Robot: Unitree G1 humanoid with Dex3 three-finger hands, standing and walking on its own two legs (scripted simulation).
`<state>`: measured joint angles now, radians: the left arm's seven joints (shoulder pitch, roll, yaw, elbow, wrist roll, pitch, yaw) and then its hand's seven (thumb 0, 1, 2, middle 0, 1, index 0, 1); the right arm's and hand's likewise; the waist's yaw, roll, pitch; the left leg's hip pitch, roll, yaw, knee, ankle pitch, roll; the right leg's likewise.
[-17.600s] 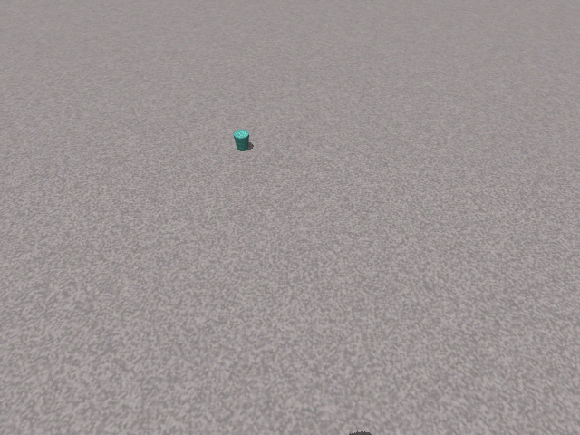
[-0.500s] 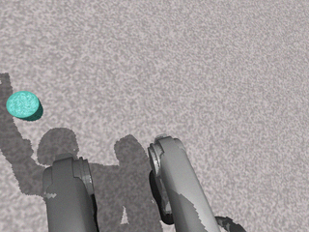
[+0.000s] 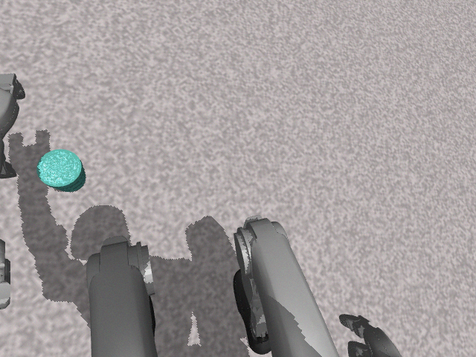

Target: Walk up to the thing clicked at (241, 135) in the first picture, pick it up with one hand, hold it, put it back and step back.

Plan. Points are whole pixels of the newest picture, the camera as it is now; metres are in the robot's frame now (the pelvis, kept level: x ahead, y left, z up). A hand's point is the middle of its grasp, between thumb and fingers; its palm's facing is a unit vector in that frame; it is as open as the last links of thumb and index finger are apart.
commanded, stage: withdraw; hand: left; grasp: from above
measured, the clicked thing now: (65, 174) +0.50 +0.28 -0.35
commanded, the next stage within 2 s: none
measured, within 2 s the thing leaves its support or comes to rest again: neither
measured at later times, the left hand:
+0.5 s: hand out of the picture +0.48 +0.32 -0.12, palm faces -0.38 -0.04 -0.92, open 13.8 cm
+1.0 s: hand out of the picture +0.48 +0.32 -0.12, palm faces -0.45 -0.05 -0.89, open 13.5 cm
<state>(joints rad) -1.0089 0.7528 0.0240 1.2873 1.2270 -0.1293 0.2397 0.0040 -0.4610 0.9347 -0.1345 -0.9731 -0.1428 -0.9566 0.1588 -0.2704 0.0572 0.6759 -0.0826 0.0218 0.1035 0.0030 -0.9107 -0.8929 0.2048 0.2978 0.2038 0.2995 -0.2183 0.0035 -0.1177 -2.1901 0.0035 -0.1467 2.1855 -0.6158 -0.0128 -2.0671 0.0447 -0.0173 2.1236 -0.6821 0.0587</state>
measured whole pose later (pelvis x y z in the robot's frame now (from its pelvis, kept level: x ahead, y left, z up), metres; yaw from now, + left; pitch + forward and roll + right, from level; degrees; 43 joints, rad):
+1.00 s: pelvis +0.00 +0.00 +0.00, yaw +0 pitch +35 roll -8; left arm -0.96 0.75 0.01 1.26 1.17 -0.10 0.17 0.00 -0.40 0.89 -0.18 -0.91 -0.19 -0.89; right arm 0.19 -0.25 0.05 0.68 -0.07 0.04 0.10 0.00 -0.91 -0.89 0.20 0.30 0.20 0.30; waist -0.20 0.01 -0.11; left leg -2.19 0.01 -0.15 2.19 -0.63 -0.02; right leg -2.07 0.05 -0.01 2.13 -0.68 0.07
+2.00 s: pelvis +0.00 +0.00 +0.00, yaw +0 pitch +35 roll -8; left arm -0.96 0.73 0.04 1.26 1.21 -0.15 0.19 0.00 -0.36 0.85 -0.22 -0.87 -0.23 -0.85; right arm 0.19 -0.26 0.06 0.68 -0.08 0.02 0.10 0.00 -0.91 -0.89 0.21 0.30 0.21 0.30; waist -0.22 0.01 -0.11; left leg -2.19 0.01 -0.15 2.19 -0.62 -0.02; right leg -2.07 0.05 -0.02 2.13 -0.68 0.06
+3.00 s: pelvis +0.00 +0.00 +0.01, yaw +0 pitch +35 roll -8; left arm -0.95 0.74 0.03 1.22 1.16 -0.08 0.16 0.00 -0.36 0.85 -0.22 -0.85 -0.23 -0.84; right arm 0.21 -0.25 0.05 0.67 -0.06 0.05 0.10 0.00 -0.91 -0.89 0.21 0.30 0.20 0.30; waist -0.21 0.03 -0.13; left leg -2.15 0.02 -0.14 2.16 -0.63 -0.02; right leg -2.05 0.05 -0.02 2.10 -0.68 0.07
